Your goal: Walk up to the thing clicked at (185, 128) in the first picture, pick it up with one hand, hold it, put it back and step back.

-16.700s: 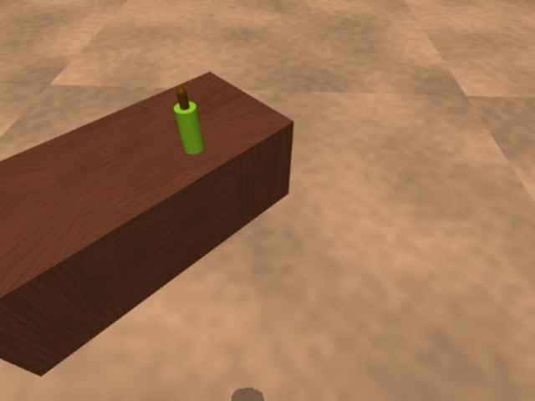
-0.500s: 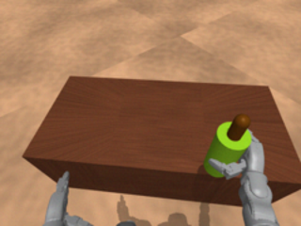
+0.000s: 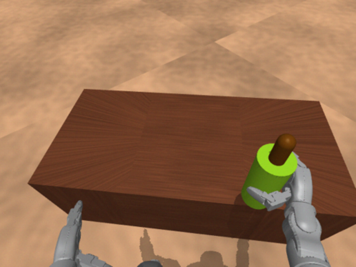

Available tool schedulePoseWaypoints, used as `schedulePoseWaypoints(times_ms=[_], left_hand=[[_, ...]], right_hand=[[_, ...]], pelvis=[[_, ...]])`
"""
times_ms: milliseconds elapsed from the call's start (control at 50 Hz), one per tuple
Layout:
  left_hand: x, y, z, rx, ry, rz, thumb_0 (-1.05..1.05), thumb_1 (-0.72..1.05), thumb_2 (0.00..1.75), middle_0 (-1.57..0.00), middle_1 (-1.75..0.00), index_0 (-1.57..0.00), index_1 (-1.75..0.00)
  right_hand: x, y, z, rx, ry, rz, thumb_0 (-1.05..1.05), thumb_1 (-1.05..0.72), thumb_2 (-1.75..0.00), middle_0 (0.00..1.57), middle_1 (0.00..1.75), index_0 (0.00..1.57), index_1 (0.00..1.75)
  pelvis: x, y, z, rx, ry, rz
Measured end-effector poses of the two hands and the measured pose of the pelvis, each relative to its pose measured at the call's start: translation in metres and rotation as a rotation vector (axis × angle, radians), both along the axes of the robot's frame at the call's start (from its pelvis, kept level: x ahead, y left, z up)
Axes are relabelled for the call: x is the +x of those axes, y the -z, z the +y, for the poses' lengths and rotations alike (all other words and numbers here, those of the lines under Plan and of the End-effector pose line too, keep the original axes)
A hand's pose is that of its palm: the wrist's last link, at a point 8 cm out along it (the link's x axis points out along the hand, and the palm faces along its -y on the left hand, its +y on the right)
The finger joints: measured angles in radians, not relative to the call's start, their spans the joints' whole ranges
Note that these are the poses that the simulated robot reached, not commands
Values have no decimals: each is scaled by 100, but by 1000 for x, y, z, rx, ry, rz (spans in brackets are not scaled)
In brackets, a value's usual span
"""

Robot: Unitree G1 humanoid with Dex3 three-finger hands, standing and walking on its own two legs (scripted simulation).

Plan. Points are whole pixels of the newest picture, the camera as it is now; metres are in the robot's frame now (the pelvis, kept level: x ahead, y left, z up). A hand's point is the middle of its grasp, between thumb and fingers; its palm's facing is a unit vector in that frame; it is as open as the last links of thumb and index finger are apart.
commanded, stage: hold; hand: right
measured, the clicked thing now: (269, 172) +0.32 -0.16 +0.05
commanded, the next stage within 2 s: crouch in 0.82 s
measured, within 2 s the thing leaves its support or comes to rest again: neither
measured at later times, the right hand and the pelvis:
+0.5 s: hand (268, 171) +0.34 -0.17 +0.02, palm faces +0.15 +0.99 +0.00, open 10.7 cm; pelvis +0.01 +0.00 +0.00, yaw +0 degrees
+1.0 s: hand (268, 172) +0.34 -0.17 +0.03, palm faces +0.15 +0.99 +0.00, open 10.7 cm; pelvis +0.01 +0.00 +0.00, yaw +0 degrees
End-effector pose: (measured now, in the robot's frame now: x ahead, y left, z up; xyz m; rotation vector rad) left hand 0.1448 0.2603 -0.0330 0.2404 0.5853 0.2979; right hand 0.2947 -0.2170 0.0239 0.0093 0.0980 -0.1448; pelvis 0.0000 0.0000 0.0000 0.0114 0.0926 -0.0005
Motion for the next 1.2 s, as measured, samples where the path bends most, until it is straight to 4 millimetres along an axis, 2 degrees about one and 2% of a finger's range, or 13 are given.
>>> schedulePoseWaypoints(times_ms=[540,660,980,1100,1200], left_hand=[[9,2,0,-1,1,11,-2,-54,5,-5,-5,-6,-5],[10,0,-1,-6,4,5,-2,-54,5,-5,-5,-6,-5],[10,4,1,-8,3,15,-2,-53,5,-5,-5,-6,-5],[9,8,-2,-13,9,23,-2,-52,4,-5,-5,-6,-5],[6,10,1,8,9,21,-2,-52,4,-5,-5,-6,-5]], right_hand=[[15,1,0,1,3,-8,-3,57,-107,67,109,74,114],[13,5,2,1,-1,10,-3,57,-107,67,109,74,114],[12,-4,0,-3,9,-14,-3,58,-107,68,109,74,114],[14,5,1,4,7,-2,-3,58,-107,68,109,74,114],[24,22,-2,4,16,12,-3,59,-108,68,109,74,114]], pelvis=[[9,2,1,-1,-1,24],[11,2,2,-3,-2,22],[10,2,3,-2,3,18],[6,4,2,-3,4,27],[0,11,3,-3,3,54]])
